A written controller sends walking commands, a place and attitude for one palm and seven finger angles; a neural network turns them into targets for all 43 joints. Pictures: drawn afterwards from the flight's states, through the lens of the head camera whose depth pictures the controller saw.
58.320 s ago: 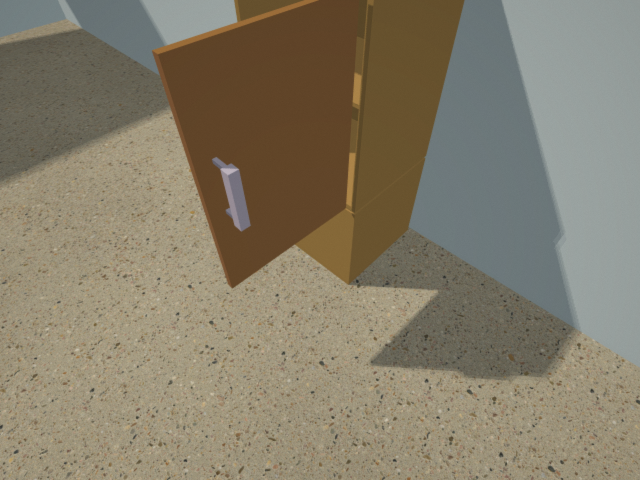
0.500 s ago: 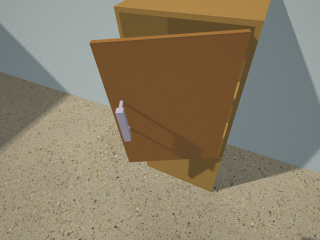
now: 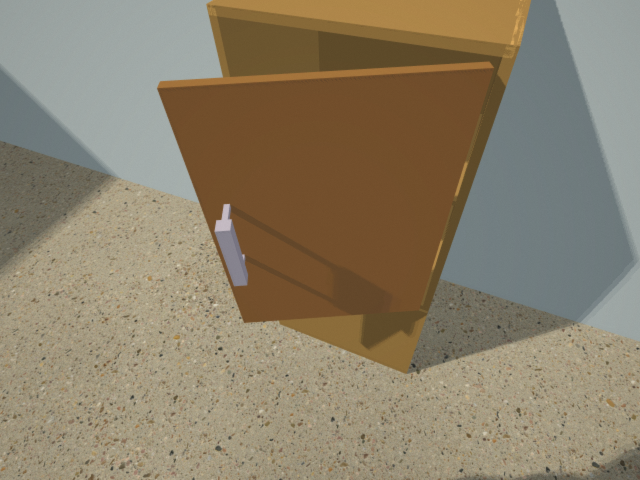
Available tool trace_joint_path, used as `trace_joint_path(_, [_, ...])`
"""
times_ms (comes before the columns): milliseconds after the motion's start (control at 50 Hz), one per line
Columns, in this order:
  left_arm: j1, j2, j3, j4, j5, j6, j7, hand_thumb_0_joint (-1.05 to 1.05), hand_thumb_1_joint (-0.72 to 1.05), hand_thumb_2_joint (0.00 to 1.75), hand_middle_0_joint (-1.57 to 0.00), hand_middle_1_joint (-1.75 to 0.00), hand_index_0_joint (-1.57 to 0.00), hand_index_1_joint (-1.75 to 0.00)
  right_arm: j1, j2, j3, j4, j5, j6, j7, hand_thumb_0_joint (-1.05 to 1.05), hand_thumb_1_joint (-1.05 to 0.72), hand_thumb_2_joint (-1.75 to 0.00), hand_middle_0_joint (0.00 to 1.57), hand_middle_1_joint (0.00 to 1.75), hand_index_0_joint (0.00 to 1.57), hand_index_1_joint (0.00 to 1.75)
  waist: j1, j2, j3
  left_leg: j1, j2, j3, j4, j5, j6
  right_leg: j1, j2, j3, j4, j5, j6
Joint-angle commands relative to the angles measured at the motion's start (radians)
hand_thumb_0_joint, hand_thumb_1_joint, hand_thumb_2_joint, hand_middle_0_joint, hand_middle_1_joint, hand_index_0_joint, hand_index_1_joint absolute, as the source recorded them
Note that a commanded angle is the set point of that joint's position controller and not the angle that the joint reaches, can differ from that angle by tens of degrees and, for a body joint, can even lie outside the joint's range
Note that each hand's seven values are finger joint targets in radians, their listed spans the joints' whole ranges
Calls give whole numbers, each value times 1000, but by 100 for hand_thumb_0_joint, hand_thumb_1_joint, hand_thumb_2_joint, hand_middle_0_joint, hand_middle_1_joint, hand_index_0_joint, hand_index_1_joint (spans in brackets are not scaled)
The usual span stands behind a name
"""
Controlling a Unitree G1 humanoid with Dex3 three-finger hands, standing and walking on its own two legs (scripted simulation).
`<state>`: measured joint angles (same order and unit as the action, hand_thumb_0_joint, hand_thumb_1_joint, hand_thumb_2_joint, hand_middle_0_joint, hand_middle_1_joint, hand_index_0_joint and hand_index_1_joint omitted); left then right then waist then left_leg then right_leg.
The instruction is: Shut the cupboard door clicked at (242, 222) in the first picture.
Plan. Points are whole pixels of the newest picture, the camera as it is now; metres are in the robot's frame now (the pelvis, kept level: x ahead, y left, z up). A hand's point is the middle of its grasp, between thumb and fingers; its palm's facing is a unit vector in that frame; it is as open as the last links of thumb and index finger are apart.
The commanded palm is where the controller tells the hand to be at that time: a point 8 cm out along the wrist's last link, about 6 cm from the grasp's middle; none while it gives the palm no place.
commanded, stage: look again from close up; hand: left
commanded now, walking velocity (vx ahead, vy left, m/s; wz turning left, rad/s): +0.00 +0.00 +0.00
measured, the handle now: (234, 245) +0.49 +0.17 -0.03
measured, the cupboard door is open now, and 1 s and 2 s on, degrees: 27 27 27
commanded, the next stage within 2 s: raise the hand and make a fist in 0.42 s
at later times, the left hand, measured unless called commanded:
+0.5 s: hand out of the picture +0.04 +0.14 -0.17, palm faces +0.02 -0.97 -0.23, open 7.3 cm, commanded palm none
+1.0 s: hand out of the picture +0.13 +0.15 -0.10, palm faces +0.17 -0.99 +0.00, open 5.9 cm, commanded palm +0.13 +0.20 -0.06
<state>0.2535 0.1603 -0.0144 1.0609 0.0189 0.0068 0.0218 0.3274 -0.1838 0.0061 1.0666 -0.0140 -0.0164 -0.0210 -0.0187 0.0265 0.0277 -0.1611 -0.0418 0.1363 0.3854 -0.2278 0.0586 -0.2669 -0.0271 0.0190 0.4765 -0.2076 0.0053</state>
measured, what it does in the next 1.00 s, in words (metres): lowers itself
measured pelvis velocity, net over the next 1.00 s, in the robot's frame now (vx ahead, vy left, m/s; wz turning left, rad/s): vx -0.02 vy -0.04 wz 0.08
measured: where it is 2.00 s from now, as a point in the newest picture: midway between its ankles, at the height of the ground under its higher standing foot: outside the picture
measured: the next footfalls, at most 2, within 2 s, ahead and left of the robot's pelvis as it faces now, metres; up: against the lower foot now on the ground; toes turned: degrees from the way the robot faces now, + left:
none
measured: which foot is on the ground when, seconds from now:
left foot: down 0.00-1.00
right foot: down 0.00-1.00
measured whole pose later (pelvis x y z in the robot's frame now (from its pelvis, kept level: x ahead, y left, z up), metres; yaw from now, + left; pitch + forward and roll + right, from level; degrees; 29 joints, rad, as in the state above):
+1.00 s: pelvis -0.02 -0.04 -0.11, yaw +5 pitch +14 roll +0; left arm 0.49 0.16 0.12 0.16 -0.26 -0.59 -0.27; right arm 0.12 -0.29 -0.08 0.50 0.00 -0.28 -0.02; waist 0.04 -0.04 -0.12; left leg -0.91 -0.01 -0.01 1.23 -0.56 -0.01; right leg -0.95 -0.01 -0.10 1.21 -0.52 -0.07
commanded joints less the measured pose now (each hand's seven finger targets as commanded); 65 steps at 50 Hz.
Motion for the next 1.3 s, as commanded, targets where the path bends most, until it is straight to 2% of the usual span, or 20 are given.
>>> trace_joint_path(0, [40,108,15,-23,-7,-24,11,0,90,90,-20,-30,-20,-30,28,-90,-11,-31,2,-23,-7,0,-90,-90,20,30,20,30,16,-44,-1,-24,154,-158,-95,65,-11,45,-75,83,-74,97,-49])
trace_joint_path(480, [46,118,18,13,-9,-42,16,0,90,90,-20,-30,-20,-30,-1,-72,-11,29,3,-19,-16,0,-90,-90,20,30,20,30,14,-45,-7,29,152,-131,-56,141,-36,105,-90,90,-106,283,-63])
trace_joint_path(500, [150,123,27,61,-3,-51,56,0,90,90,-20,-30,-20,-30,-97,-106,-23,-30,15,-18,-4,0,-90,-90,20,30,20,30,56,-95,25,-68,176,-86,140,76,-59,111,-148,109,-92,543,-4])
trace_joint_path(520, [-731,717,426,-1496,-143,-347,47,0,90,90,-20,-30,-20,-30,10,-316,-69,-330,13,-210,-132,0,-90,-90,20,30,20,30,-98,-69,-381,278,119,-91,159,310,-17,125,-49,99,43,461,-11])
trace_joint_path(540, [-74,192,38,-1159,-141,-251,50,0,90,90,-22,-32,-22,-32,-130,-155,-12,-330,48,-257,-119,0,-90,-90,20,30,20,30,-16,269,-453,160,30,-58,160,404,-4,124,24,31,116,353,-33])
trace_joint_path(560, [-76,200,106,-1150,-192,-205,92,0,90,90,-24,-34,-24,-34,-148,-181,-7,-314,44,-281,-107,0,-90,-90,20,30,20,30,34,222,-416,133,48,-79,122,423,-34,103,21,-24,45,281,-44])
trace_joint_path(580, [153,-63,-24,-909,-197,-118,69,0,90,90,-25,-36,-25,-36,-145,-130,-13,-296,57,-295,-80,0,-90,-90,20,30,20,30,-4,101,-221,27,65,-101,96,337,-33,20,6,-59,30,217,-24])
trace_joint_path(600, [-58,85,84,-1018,-208,-167,79,0,90,90,-27,-38,-27,-38,-127,-191,-43,-345,59,-310,-69,0,-90,-90,20,30,20,30,-34,35,-66,-87,51,-146,128,178,-38,-60,-3,-36,23,136,-19])
trace_joint_path(640, [48,67,136,-841,-202,-275,36,0,90,90,-31,-42,-31,-42,-132,-186,-65,-384,32,-323,-53,0,-90,-90,20,30,20,30,-27,-205,59,-282,33,-153,213,10,-39,-233,-10,-49,52,-58,1])
trace_joint_path(700, [330,-1,174,-687,-267,-486,-116,0,90,90,-36,-48,-36,-48,-159,-164,-81,-468,13,-336,-11,0,-90,-90,20,30,20,30,65,-395,-3,-525,7,-152,376,-99,-65,-273,-40,31,171,-147,12])
trace_joint_path(740, [389,10,196,-725,-301,-641,-243,0,90,90,-40,-52,-40,-52,-174,-166,-95,-514,10,-335,17,0,-90,-90,20,30,20,30,96,-367,-150,-623,-9,-141,480,-87,-78,-219,-50,74,299,8,11])
trace_joint_path(780, [378,67,234,-732,-301,-733,-352,0,90,90,-44,-56,-44,-56,-184,-170,-105,-554,18,-324,42,0,-90,-90,20,30,20,30,107,-207,-259,-684,-22,-125,572,-63,-81,-210,-66,111,406,119,-7])
trace_joint_path(840, [243,147,262,-936,-303,-704,-379,0,90,90,-49,-62,-49,-62,-244,-168,-101,-659,25,-302,35,0,-90,-90,20,30,20,30,114,8,-340,-743,-32,-94,645,-126,-57,-298,-56,156,427,-106,-23])
trace_joint_path(920, [-14,170,238,-1317,-323,-723,-280,0,90,90,-57,-70,-57,-70,-206,-169,-93,-704,15,-297,6,0,-90,-90,20,30,20,30,37,92,-400,-711,3,-130,711,-163,-27,-445,-10,123,456,-305,-34])
trace_joint_path(960, [-137,150,165,-1490,-307,-760,-242,0,90,90,-60,-74,-60,-74,-200,-177,-82,-703,8,-302,-13,0,-90,-90,20,30,20,30,-19,55,-411,-698,22,-165,735,-198,-13,-546,16,81,498,-338,-39])
trace_joint_path(1040, [-20,114,78,-1421,-279,-700,-263,0,90,90,-68,-82,-68,-82,-143,-194,-72,-674,14,-297,-36,0,-90,-90,20,30,20,30,-50,29,-396,-723,32,-189,748,-194,-17,-576,34,19,536,-274,-36])
trace_joint_path(1080, [62,106,70,-1303,-274,-589,-294,0,90,90,-71,-86,-71,-86,-133,-198,-63,-681,25,-280,-43,0,-90,-90,20,30,20,30,-44,-7,-373,-758,30,-194,736,-216,-19,-567,34,1,523,-297,-29])
trace_joint_path(1180, [227,153,184,-1233,-293,-279,-292,0,90,90,-81,-96,-81,-96,-178,-181,-57,-767,64,-211,-48,0,-90,-90,20,30,20,30,65,-89,-414,-764,13,-179,634,-218,-30,-408,19,-2,459,-341,-18])
trace_joint_path(1220, [206,170,249,-1331,-306,-263,-231,0,90,90,-84,-100,-84,-100,-189,-158,-54,-775,54,-203,-50,0,-90,-90,20,30,20,30,89,-76,-443,-732,15,-179,614,-172,-35,-372,21,-20,475,-278,-19])
trace_joint_path(1280, [168,165,273,-1439,-302,-370,-125,0,90,90,-90,-106,-90,-106,-170,-141,-47,-760,29,-219,-50,0,-90,-90,20,30,20,30,88,-44,-439,-687,29,-195,602,-93,-42,-400,36,-69,532,-158,-33])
